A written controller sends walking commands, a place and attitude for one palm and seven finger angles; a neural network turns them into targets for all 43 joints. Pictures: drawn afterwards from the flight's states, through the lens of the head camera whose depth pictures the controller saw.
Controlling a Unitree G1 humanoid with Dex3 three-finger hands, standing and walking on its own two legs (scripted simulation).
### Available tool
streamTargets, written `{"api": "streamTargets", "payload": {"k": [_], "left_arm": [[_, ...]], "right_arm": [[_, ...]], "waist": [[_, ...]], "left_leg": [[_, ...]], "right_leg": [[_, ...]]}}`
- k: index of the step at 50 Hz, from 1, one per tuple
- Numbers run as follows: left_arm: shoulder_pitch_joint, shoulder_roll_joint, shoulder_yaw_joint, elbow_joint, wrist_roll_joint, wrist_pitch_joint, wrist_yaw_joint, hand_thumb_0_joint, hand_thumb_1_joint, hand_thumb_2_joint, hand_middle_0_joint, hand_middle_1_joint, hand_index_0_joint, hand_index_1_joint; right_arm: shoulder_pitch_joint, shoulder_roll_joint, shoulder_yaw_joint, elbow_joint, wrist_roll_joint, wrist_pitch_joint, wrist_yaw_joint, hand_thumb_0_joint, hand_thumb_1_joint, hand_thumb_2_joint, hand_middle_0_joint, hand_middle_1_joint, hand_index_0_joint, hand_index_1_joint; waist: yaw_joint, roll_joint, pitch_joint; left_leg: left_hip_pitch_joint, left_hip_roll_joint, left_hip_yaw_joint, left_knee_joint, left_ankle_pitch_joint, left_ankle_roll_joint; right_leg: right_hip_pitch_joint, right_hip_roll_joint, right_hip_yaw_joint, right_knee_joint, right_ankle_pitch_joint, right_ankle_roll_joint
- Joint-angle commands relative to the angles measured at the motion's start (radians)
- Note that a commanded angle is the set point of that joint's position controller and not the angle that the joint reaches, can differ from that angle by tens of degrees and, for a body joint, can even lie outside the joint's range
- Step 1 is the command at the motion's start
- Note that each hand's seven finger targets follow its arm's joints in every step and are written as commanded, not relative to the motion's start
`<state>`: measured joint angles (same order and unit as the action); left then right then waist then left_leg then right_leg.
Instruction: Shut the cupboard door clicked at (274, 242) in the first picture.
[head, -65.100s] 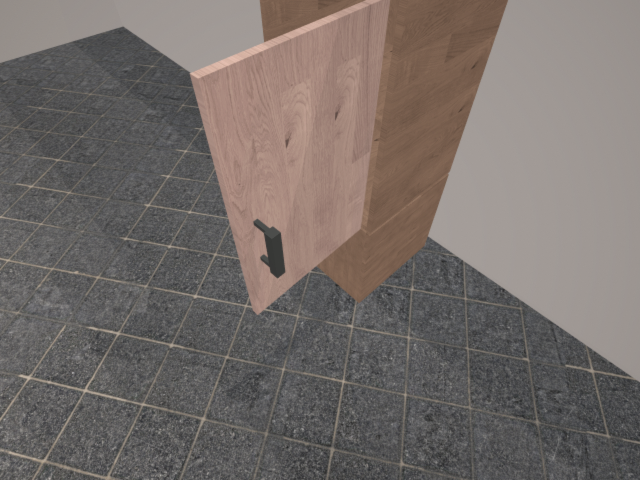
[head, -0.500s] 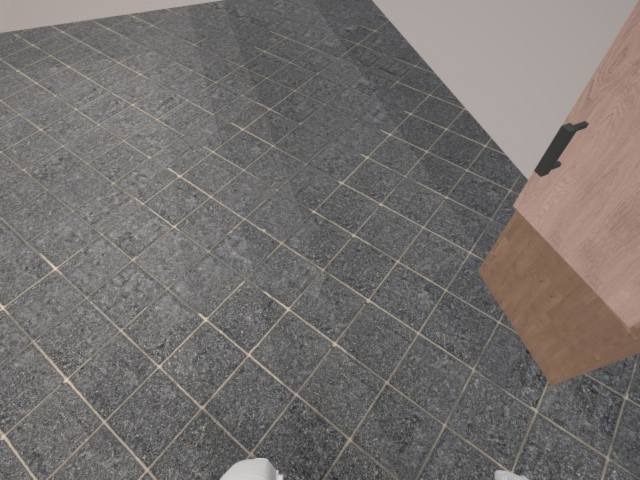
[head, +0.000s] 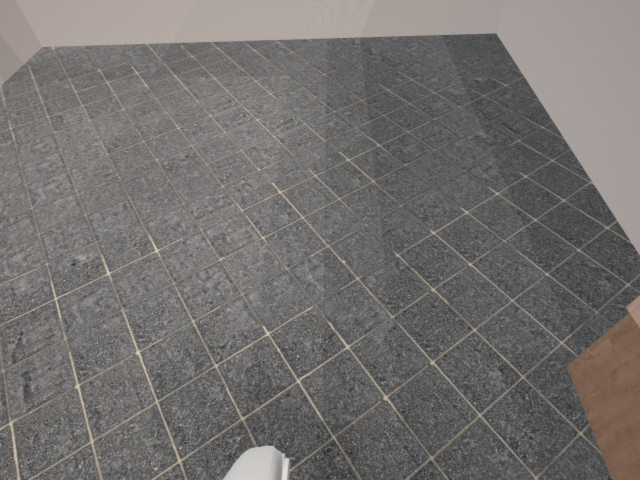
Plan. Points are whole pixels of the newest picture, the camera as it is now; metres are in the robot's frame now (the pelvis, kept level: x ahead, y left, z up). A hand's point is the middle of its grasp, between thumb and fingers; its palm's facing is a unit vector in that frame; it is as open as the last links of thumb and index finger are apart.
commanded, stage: walk to a spot facing it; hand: left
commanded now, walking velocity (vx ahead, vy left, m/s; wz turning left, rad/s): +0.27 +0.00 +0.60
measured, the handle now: out of the picture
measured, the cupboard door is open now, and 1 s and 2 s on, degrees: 6 6 6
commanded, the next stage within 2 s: turn to face it in 0.38 s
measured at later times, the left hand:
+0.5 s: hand (141, 462) +0.17 +0.28 -0.17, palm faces +0.31 -0.92 -0.23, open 7.4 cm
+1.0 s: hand (181, 383) +0.29 +0.26 -0.17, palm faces +0.19 -0.96 -0.23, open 7.2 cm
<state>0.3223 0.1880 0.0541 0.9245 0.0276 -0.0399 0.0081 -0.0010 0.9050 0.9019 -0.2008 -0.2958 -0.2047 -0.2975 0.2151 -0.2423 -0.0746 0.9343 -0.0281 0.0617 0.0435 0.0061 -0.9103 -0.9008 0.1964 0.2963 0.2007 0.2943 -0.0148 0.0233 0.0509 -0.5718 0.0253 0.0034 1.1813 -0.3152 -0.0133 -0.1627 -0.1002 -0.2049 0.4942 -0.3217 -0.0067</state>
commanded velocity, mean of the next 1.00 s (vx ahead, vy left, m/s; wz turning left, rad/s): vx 0.11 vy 0.00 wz -0.07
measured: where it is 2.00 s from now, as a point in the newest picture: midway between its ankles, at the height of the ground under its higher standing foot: (310, 451)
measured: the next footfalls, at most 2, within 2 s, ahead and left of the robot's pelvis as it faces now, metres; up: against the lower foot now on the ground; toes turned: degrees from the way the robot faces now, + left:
left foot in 0.26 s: +0.20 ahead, +0.16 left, +0.00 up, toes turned +17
right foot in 0.68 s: +0.36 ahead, -0.03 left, +0.00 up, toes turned +12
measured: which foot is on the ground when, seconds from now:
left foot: up 0.00-0.24, down 0.26-0.70, up 0.72-1.00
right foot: down 0.00-0.26, up 0.28-0.66, down 0.68-1.00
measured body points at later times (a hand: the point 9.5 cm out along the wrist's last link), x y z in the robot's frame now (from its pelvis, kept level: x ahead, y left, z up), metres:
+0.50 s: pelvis +0.15 +0.06 -0.01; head +0.19 +0.08 +0.44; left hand +0.15 +0.33 -0.15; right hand +0.29 -0.15 -0.15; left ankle +0.16 +0.15 -0.74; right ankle +0.22 -0.09 -0.67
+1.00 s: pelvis +0.27 +0.06 +0.00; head +0.32 +0.07 +0.45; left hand +0.28 +0.31 -0.15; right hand +0.38 -0.17 -0.15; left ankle +0.25 +0.19 -0.71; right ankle +0.32 -0.04 -0.74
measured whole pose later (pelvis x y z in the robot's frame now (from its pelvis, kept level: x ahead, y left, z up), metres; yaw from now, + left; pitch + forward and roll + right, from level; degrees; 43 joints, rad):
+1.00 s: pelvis +0.27 +0.06 +0.00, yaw +6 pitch +1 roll +1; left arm 0.23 0.18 0.08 0.96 0.02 0.04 0.01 -0.01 0.93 0.90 -0.21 -0.30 -0.21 -0.30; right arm 0.16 -0.18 -0.04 0.94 0.00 0.03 -0.03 0.00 -0.91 -0.90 0.20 0.30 0.20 0.29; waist 0.02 -0.01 0.08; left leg -0.37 0.01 0.00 0.74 -0.40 -0.04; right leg -0.31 0.04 0.08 0.47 -0.18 -0.02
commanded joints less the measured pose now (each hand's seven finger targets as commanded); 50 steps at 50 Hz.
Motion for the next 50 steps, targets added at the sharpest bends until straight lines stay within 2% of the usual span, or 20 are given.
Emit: {"api": "streamTargets", "payload": {"k": [1,7,9,11,12,13,14,15,17,19,24,29,31,33,35,36,38,41,47,50], "left_arm": [[0.105,0.139,0.038,-0.006,0.003,-0.036,0.014,0.0,0.9,0.9,-0.2,-0.3,-0.2,-0.3],[0.142,0.161,0.043,0.027,0.004,-0.032,0.014,0.0,0.9,0.9,-0.2,-0.3,-0.2,-0.3],[0.123,0.182,0.049,0.022,0.003,-0.03,0.012,0.0,0.9,0.9,-0.2,-0.3,-0.2,-0.3],[0.079,0.21,0.053,0.012,-0.007,-0.026,0.008,0.0,0.9,0.9,-0.2,-0.3,-0.2,-0.3],[0.083,0.179,0.051,-0.013,-0.01,-0.023,-0.006,0.0,0.9,0.9,-0.2,-0.3,-0.2,-0.3],[0.017,0.13,0.039,-0.085,-0.016,-0.02,-0.022,0.0,0.9,0.9,-0.2,-0.3,-0.2,-0.3],[-0.07,0.146,0.038,-0.133,-0.011,-0.014,-0.014,0.0,0.9,0.9,-0.2,-0.3,-0.2,-0.3],[-0.113,0.133,0.042,-0.142,-0.007,-0.013,-0.004,0.0,0.9,0.9,-0.2,-0.3,-0.2,-0.3],[-0.06,0.11,0.047,-0.095,0.002,0.006,-0.012,0.0,0.9,0.9,-0.2,-0.3,-0.2,-0.3],[-0.005,0.096,0.049,-0.062,0.007,0.02,-0.021,0.0,0.9,0.9,-0.2,-0.3,-0.2,-0.3],[-0.087,0.091,0.046,-0.094,0.005,0.033,-0.021,0.0,0.9,0.9,-0.2,-0.3,-0.2,-0.3],[-0.114,0.048,0.006,-0.071,0.001,0.032,-0.012,0.0,0.9,0.9,-0.2,-0.3,-0.2,-0.3],[-0.085,0.049,0.001,-0.04,0.0,0.027,-0.009,0.0,0.9,0.9,-0.2,-0.3,-0.2,-0.3],[0.001,0.104,0.013,-0.004,-0.001,0.017,-0.004,0.0,0.9,0.9,-0.2,-0.3,-0.2,-0.3],[0.026,0.212,0.029,-0.001,0.002,0.011,0.002,0.0,0.9,0.9,-0.2,-0.3,-0.2,-0.3],[0.037,0.198,0.036,0.006,-0.006,0.005,0.006,0.0,0.9,0.9,-0.2,-0.3,-0.2,-0.3],[-0.018,0.165,0.041,0.004,-0.006,0.019,0.018,0.0,0.9,0.9,-0.2,-0.3,-0.2,-0.3],[-0.045,0.156,0.053,-0.009,-0.004,0.031,0.024,0.0,0.9,0.9,-0.2,-0.3,-0.2,-0.3],[-0.088,0.172,0.073,-0.036,0.003,0.054,0.014,0.0,0.9,0.9,-0.2,-0.3,-0.2,-0.3],[-0.135,0.171,0.073,-0.051,-0.004,0.066,0.006,0.0,0.9,0.9,-0.2,-0.3,-0.2,-0.3]], "right_arm": [[-0.146,0.004,0.006,-0.109,0.003,-0.035,0.016,0.0,-0.9,-0.9,0.2,0.3,0.2,0.3],[-0.238,0.008,0.02,-0.146,0.002,-0.05,0.027,0.0,-0.9,-0.9,0.2,0.3,0.2,0.3],[-0.189,-0.008,0.014,-0.137,0.0,-0.058,0.021,0.0,-0.9,-0.9,0.2,0.3,0.2,0.3],[0.02,-0.064,-0.006,-0.089,-0.008,-0.067,0.007,0.0,-0.9,-0.9,0.2,0.3,0.2,0.3],[0.158,-0.163,-0.031,-0.059,-0.014,-0.072,-0.008,0.0,-0.9,-0.9,0.2,0.3,0.2,0.3],[0.261,-0.3,-0.062,-0.039,-0.012,-0.077,-0.021,0.0,-0.9,-0.9,0.2,0.3,0.2,0.3],[0.275,-0.319,-0.061,-0.024,0.004,-0.071,-0.03,0.0,-0.9,-0.9,0.2,0.3,0.2,0.3],[0.208,-0.275,-0.049,-0.054,0.001,-0.078,-0.037,0.0,-0.9,-0.9,0.2,0.3,0.2,0.3],[0.031,-0.176,-0.017,-0.095,0.0,-0.087,-0.047,0.0,-0.9,-0.9,0.2,0.3,0.2,0.3],[-0.014,-0.139,-0.004,-0.098,-0.002,-0.098,-0.052,0.0,-0.9,-0.9,0.2,0.3,0.2,0.3],[0.019,-0.138,-0.011,-0.069,0.0,-0.097,-0.053,0.0,-0.9,-0.9,0.2,0.3,0.2,0.3],[0.067,-0.071,0.01,-0.007,0.0,-0.1,-0.067,0.0,-0.9,-0.9,0.2,0.3,0.2,0.3],[0.07,-0.06,0.014,0.019,0.003,-0.097,-0.071,0.0,-0.9,-0.9,0.2,0.3,0.2,0.3],[0.072,-0.036,0.019,0.032,0.012,-0.094,-0.067,0.0,-0.9,-0.9,0.2,0.3,0.2,0.3],[0.141,0.004,0.023,0.019,0.015,-0.08,-0.06,0.0,-0.9,-0.9,0.2,0.3,0.2,0.3],[0.121,-0.008,0.025,0.021,0.011,-0.064,-0.071,0.0,-0.9,-0.9,0.2,0.3,0.2,0.3],[0.063,-0.034,0.02,0.015,0.02,-0.065,-0.078,0.0,-0.9,-0.9,0.2,0.3,0.2,0.3],[0.028,0.0,0.024,0.007,0.022,-0.054,-0.077,0.0,-0.9,-0.9,0.2,0.3,0.2,0.3],[-0.003,0.0,0.013,-0.044,0.02,-0.04,-0.077,0.0,-0.9,-0.9,0.2,0.3,0.2,0.3],[0.063,-0.022,0.01,-0.039,0.023,-0.053,-0.082,0.0,-0.9,-0.9,0.2,0.3,0.2,0.3]], "waist": [[0.04,-0.157,0.037],[0.067,-0.177,0.05],[0.038,-0.182,0.017],[-0.077,-0.122,-0.094],[-0.143,0.035,-0.205],[-0.173,0.256,-0.249],[-0.169,0.081,-0.23],[-0.127,-0.01,-0.148],[-0.056,0.168,-0.044],[-0.007,0.134,-0.05],[-0.001,0.059,-0.038],[0.01,0.063,-0.049],[0.026,0.058,-0.052],[0.064,-0.036,-0.051],[0.037,-0.237,-0.035],[0.048,-0.338,-0.102],[0.043,-0.259,-0.111],[0.03,-0.097,-0.156],[0.026,-0.167,-0.109],[-0.019,-0.157,-0.115]], "left_leg": [[-0.147,0.043,0.052,-0.117,0.055,0.004],[-0.05,0.036,0.125,-0.417,0.03,0.042],[0.081,-0.005,0.167,-0.478,-0.018,0.07],[0.425,-0.07,0.192,-0.61,0.049,0.098],[0.707,0.065,-0.016,-0.679,0.052,0.161],[0.846,0.372,-0.506,-0.787,0.186,0.296],[0.778,0.438,-0.564,-0.847,0.138,0.329],[0.593,0.398,-0.496,-0.873,-0.004,0.287],[0.35,0.286,-0.358,-0.939,-0.166,0.216],[0.292,0.217,-0.274,-0.933,-0.061,0.199],[0.286,0.185,-0.264,-0.944,0.008,0.211],[0.345,0.176,-0.152,-0.892,0.217,0.192],[0.343,0.168,-0.09,-0.811,0.313,0.157],[0.276,0.101,-0.004,-0.69,0.165,0.077],[0.132,-0.04,0.106,-0.444,-0.243,0.004],[0.143,-0.012,0.051,-0.302,-0.332,-0.002],[0.079,0.006,-0.008,-0.181,-0.252,-0.011],[0.093,0.013,0.002,-0.181,-0.169,-0.029],[0.202,-0.009,0.007,-0.414,-0.105,-0.031],[0.404,-0.017,0.008,-0.682,0.049,-0.027]], "right_leg": [[0.152,-0.235,0.063,-0.251,0.366,-0.067],[0.219,-0.285,-0.019,-0.191,0.506,-0.065],[0.201,-0.3,-0.053,-0.096,0.668,-0.063],[0.069,-0.251,-0.131,0.21,0.685,-0.024],[-0.166,-0.185,-0.125,0.498,0.41,0.021],[-0.506,-0.026,-0.037,0.802,-0.267,0.07],[-0.572,-0.044,0.122,0.864,-0.267,0.05],[-0.55,-0.054,0.152,0.873,-0.208,0.045],[-0.483,-0.093,0.194,0.773,-0.105,0.048],[-0.418,-0.07,0.189,0.689,-0.04,0.056],[-0.408,-0.03,0.178,0.498,0.044,0.077],[-0.257,0.022,0.159,0.228,0.106,0.056],[-0.13,0.058,0.142,0.104,0.161,0.042],[0.047,0.024,0.227,-0.053,0.296,0.023],[0.106,-0.241,0.554,-0.158,0.49,-0.135],[0.102,-0.258,0.637,-0.198,0.577,-0.195],[0.146,-0.216,0.587,-0.153,0.731,-0.234],[0.136,-0.157,0.476,-0.119,0.745,-0.204],[-0.035,-0.1,0.525,-0.149,0.441,-0.176],[-0.167,-0.039,0.526,-0.092,0.288,-0.107]]}}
